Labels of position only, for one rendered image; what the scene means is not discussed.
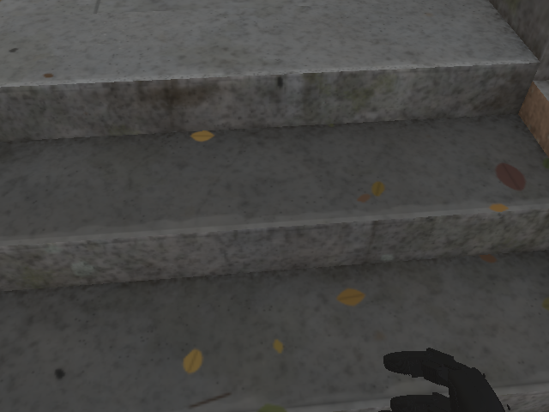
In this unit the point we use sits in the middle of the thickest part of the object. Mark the robot right hand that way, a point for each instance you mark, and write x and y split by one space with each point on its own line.
469 391

